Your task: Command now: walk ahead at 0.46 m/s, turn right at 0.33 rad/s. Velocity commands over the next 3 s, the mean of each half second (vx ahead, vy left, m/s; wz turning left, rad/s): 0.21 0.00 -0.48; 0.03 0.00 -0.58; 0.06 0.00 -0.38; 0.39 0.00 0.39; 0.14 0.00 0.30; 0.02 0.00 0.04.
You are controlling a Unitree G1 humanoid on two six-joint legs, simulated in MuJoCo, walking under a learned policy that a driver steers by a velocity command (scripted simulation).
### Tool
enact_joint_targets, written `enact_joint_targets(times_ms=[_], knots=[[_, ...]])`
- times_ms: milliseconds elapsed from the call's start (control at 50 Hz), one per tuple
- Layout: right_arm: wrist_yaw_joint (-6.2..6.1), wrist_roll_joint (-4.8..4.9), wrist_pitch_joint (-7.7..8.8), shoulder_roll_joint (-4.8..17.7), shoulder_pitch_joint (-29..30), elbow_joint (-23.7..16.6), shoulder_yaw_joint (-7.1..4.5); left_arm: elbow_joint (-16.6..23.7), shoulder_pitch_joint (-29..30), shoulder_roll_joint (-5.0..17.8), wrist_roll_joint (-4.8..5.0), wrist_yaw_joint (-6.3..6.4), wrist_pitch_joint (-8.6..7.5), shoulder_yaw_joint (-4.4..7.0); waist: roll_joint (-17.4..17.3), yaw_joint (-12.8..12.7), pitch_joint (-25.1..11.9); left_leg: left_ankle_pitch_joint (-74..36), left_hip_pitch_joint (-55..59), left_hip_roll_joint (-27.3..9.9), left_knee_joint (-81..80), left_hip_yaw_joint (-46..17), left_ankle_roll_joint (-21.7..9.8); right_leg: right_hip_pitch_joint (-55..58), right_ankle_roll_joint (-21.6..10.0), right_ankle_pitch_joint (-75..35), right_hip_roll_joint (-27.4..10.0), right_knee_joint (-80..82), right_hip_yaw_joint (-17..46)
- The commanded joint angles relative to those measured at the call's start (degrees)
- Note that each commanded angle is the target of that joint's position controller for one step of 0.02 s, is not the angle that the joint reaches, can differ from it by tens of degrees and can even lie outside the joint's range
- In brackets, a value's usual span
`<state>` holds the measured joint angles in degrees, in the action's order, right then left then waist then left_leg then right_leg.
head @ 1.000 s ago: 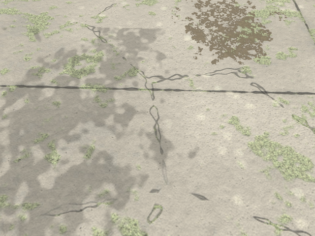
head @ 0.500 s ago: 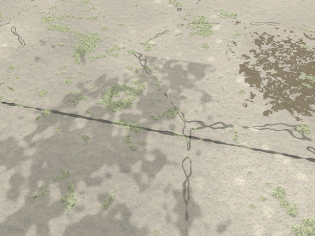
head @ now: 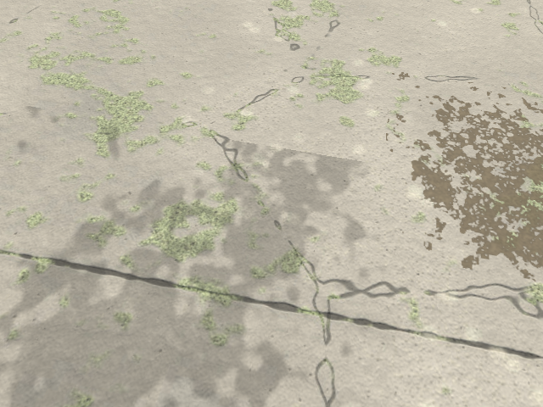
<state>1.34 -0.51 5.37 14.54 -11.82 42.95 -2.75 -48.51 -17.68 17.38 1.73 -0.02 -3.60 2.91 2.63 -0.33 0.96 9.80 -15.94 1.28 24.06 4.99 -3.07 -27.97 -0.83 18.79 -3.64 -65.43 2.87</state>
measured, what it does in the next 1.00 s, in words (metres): walks ahead, turning right: right foot, then left foot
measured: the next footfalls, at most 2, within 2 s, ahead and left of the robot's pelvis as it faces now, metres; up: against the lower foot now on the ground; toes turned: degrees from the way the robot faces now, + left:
right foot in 0.32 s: +0.28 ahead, -0.14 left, +0.00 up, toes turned -12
left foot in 0.76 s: +0.32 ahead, +0.09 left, +0.00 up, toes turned -31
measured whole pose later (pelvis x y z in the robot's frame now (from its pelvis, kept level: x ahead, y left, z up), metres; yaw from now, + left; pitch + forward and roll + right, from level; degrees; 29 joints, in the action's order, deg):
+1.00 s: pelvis +0.22 +0.01 +0.00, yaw -35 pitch +2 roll -1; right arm -2.4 -1.1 -0.5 14.5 -9.9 40.6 -3.2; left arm -35.8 -12.5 19.8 1.3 1.2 4.2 6.3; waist 2.5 0.8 1.9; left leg 12.8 -14.5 -2.5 25.7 2.9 -0.6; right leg -31.5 5.5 21.0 1.6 -63.1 4.2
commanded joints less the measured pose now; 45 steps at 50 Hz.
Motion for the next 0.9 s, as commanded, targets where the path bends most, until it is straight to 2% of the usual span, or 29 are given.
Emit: enact_joint_targets(times_ms=[20,60,80,120,160,240,280,300,320,340,360,380,400,420,440,460,500,580,620,680,740,760,780,800,820,840,860,880,900], knots=[[-0.07,-0.44,1.84,5.92,0.57,-1.52,-1.8,3.28,-2.07,2.67,-0.04,0.33,1.07,1.24,-7.55,-0.78,-0.78,-13.25,5.99,-15.97,-15.31,-11.68,-8.89,-7.82,0.94,-5.03,-3.79,0.19,3.37],[-0.7,-0.75,1.9,7.07,1.28,-0.63,-2.2,4.76,-0.33,2.42,-0.8,0.54,1.53,1.42,-6.39,-1.62,0.37,-28.15,5.35,-15.68,-14.12,-5.87,-8.7,-9.01,2.19,-8.5,-3.07,4.44,3.17],[-1.17,-0.74,1.61,7.56,1.65,-0.39,-2.33,5.41,0.52,2.01,-1.05,0.35,1.45,1.33,-6.52,-1.72,0.35,-31.3,5.22,-14.89,-13.69,-2.96,-8.19,-8.53,2.5,-11.62,-2.77,8.24,2.16],[-2.07,-0.53,0.82,8.39,2.17,-0.16,-2.45,6.74,3.83,0.72,-1.22,-0.52,1.23,0.84,-6.59,-0.63,0.23,-32.28,4.52,-12.78,-13.02,2.19,-6.88,-5.17,2.34,-18.91,-2.0,17.47,-0.93],[-2.83,-0.16,0.02,9.44,0.3,0.63,-2.65,8.74,8.1,-0.12,-1.43,-1.55,1.17,0.5,-6.01,1.38,-0.33,-33.0,6.78,-13.33,-11.75,3.67,-6.68,-3.59,1.94,-23.26,-1.03,23.74,-2.93],[-3.44,1.4,-2.14,11.45,-0.48,1.42,-3.45,12.17,10.48,2.21,-1.6,-3.2,1.75,1.48,-6.69,1.54,-1.48,-34.9,14.66,-16.8,-5.45,3.47,-5.76,-4.15,-0.49,-16.65,0.09,28.87,-4.14],[-3.98,2.18,-3.22,12.22,0.86,0.85,-3.9,12.59,7.44,4.13,-1.79,-3.65,1.86,2.47,-7.43,-0.46,-3.13,-41.43,15.88,-16.89,2.3,3.77,-4.38,-0.15,-2.55,-11.23,2.54,30.79,-6.19],[-4.2,2.39,-3.74,11.75,1.51,0.51,-3.82,11.68,2.71,5.69,-1.72,-3.52,1.62,3.42,-6.18,-2.98,-5.38,-41.47,14.97,-14.85,10.43,5.09,-2.7,6.1,-4.11,-13.89,4.71,35.32,-7.25],[-4.07,1.78,-3.7,10.59,-0.83,0.55,-3.37,10.86,-2.1,9.33,-2.0,-2.47,1.41,4.87,-1.21,-4.86,-8.73,-32.48,9.87,-10.5,22.52,6.29,0.69,16.37,-6.5,-29.87,4.24,39.94,-3.62],[-3.45,-1.63,-3.26,5.63,-4.4,-1.2,-1.75,11.83,-2.79,15.3,-2.13,-0.92,1.86,5.96,12.24,-1.44,-13.25,10.66,-8.28,-3.26,41.85,6.51,5.01,31.85,-13.52,-60.77,-9.44,35.14,14.88],[-2.37,-1.2,-2.6,5.99,-7.26,-2.0,-0.97,14.35,-1.33,15.47,-3.02,-1.0,1.63,5.26,12.85,-0.41,-24.07,32.56,-19.51,4.4,57.15,-5.76,6.91,41.47,-25.5,-57.79,-19.71,38.94,36.15],[-1.7,0.55,-2.58,9.97,-3.55,-1.72,-2.0,15.58,0.8,11.75,-2.41,-1.42,1.81,4.58,3.74,-3.27,-23.74,27.76,-21.85,0.68,58.33,-11.81,5.95,38.79,-23.25,-47.88,-16.62,41.38,30.62],[-1.83,1.27,-2.91,9.74,0.21,-2.94,-1.9,15.85,3.99,9.44,-1.61,-1.3,1.91,3.91,1.12,-2.28,-17.22,22.8,-23.54,-1.05,55.18,-11.0,5.26,32.58,-19.7,-39.28,-13.49,42.31,24.32],[-2.56,0.54,-3.46,8.91,1.46,-2.46,-1.9,15.81,6.03,7.91,-0.97,-1.0,2.3,3.53,-3.02,-0.91,-12.06,19.44,-23.3,-2.91,50.28,-10.65,5.43,25.63,-16.65,-32.4,-10.7,43.9,20.83],[-3.18,0.03,-4.23,9.49,1.86,-2.69,-2.22,16.08,7.68,6.95,-0.85,-0.55,2.71,3.18,-1.92,0.42,-9.65,17.34,-20.51,-3.81,45.81,-10.71,5.52,19.62,-15.26,-28.14,-8.91,45.28,19.02],[-3.2,0.04,-4.84,9.14,1.28,-2.69,-2.25,16.57,8.63,7.25,-1.51,-0.32,3.13,3.24,0.04,1.62,-8.6,15.77,-16.84,-3.18,42.98,-9.91,5.64,15.01,-14.4,-25.86,-7.03,46.53,17.85],[-3.44,0.05,-5.16,7.37,0.23,-2.35,-1.84,17.08,9.01,8.25,-2.21,0.22,3.5,3.75,2.38,2.06,-8.74,14.61,-13.94,-1.78,36.43,-8.96,6.53,12.3,-14.12,-26.38,-5.4,47.07,16.51],[-3.69,0.15,-5.41,6.58,2.2,-2.51,-1.45,17.53,8.72,9.48,-1.63,1.66,4.38,4.39,3.62,0.85,-10.22,10.04,-11.37,-0.85,27.41,-10.0,7.72,11.15,-12.81,-15.36,-4.17,47.12,18.0],[-3.46,0.37,-5.36,6.79,3.33,-2.91,-1.57,17.91,9.17,9.32,-1.69,1.88,4.91,4.4,5.04,0.29,-9.28,8.74,-9.96,-0.36,23.88,-10.25,7.58,9.74,-11.8,-7.54,-3.42,47.76,19.76],[-2.86,0.67,-4.58,7.23,3.92,-3.45,-1.85,18.14,8.68,9.04,-1.7,1.75,5.51,4.41,6.89,-0.54,-8.4,9.52,-7.97,0.4,17.82,-10.36,6.6,10.8,-10.86,-3.95,-3.34,47.15,23.35],[-2.02,0.89,-3.62,7.5,0.17,-2.52,-2.48,18.49,9.44,8.61,-0.87,1.86,6.2,4.29,7.34,1.57,-7.87,4.21,-0.23,0.82,3.51,-8.75,4.15,10.01,-8.54,-4.77,-1.55,44.08,24.82],[-2.06,0.37,-3.56,9.61,-1.75,-2.13,-3.27,18.39,8.18,7.34,-0.61,1.99,6.31,3.93,4.89,1.85,-7.89,2.03,5.32,-3.7,-1.6,-11.37,2.25,6.35,-6.02,-0.68,1.07,40.6,22.76],[-2.36,-1.06,-3.95,14.67,-1.76,-2.76,-4.35,19.02,6.78,4.44,-0.78,1.87,6.27,3.26,-8.08,0.1,-7.13,1.22,9.98,-16.84,-5.91,-24.22,-3.38,-2.86,-2.43,9.91,7.78,27.96,13.44],[-2.16,-2.91,-4.08,15.88,-0.29,-3.0,-4.75,20.75,8.09,6.96,-0.83,1.64,5.31,4.14,-20.84,-0.2,-4.35,-5.86,4.92,-24.62,-9.44,-36.47,-11.4,-9.51,0.26,16.78,12.32,14.27,5.63],[-2.52,-2.65,-3.82,12.46,3.64,-5.12,-3.84,19.09,6.32,10.72,-1.45,1.44,5.03,5.38,-15.07,-1.06,-4.0,-7.84,3.69,-24.04,-8.38,-32.93,-11.86,-8.82,1.78,13.29,8.91,4.56,7.53],[-2.91,-1.67,-3.85,9.83,6.54,-5.83,-3.22,17.14,4.57,11.05,-1.08,1.37,5.44,5.81,-11.37,-2.17,-3.52,-8.14,3.06,-20.09,-6.94,-26.05,-8.86,-8.17,2.58,9.51,8.62,0.79,6.59],[-3.17,-0.71,-4.0,8.63,7.86,-6.39,-2.85,15.67,3.04,9.43,-1.14,1.7,6.17,5.56,-9.79,-2.43,-3.35,-7.62,4.16,-16.83,-5.96,-21.32,-6.7,-8.56,3.67,6.56,8.3,-2.71,5.49],[-3.4,-0.01,-4.17,7.93,7.77,-6.47,-2.5,15.39,2.61,8.08,-1.19,1.68,6.72,5.16,-9.8,-1.77,-2.49,-9.78,4.67,-16.18,-5.71,-18.79,-6.8,-9.76,4.67,4.71,7.88,-6.19,4.98],[-3.64,-0.06,-4.46,7.83,7.1,-6.48,-2.27,15.65,3.14,6.92,-0.93,1.53,7.0,4.76,-9.75,-1.37,-2.04,-11.28,4.38,-15.01,-5.95,-15.76,-7.07,-9.47,5.36,3.51,7.44,-7.13,3.43]])
Over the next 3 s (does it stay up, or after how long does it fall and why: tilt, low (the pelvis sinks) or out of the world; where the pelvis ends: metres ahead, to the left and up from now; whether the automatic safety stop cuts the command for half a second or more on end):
stays up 0.60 -0.15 -0.01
